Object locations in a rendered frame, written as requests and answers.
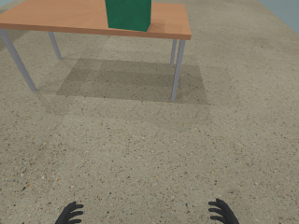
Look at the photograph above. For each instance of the table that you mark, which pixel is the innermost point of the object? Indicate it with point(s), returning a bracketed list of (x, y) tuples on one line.
[(167, 21)]

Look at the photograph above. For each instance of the carton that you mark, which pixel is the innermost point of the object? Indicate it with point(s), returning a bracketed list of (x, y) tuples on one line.
[(133, 15)]

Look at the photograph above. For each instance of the robot right hand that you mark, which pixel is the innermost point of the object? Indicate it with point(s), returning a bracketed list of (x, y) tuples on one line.
[(228, 217)]

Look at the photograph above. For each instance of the robot left hand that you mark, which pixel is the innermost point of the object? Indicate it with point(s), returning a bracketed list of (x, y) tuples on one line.
[(66, 214)]

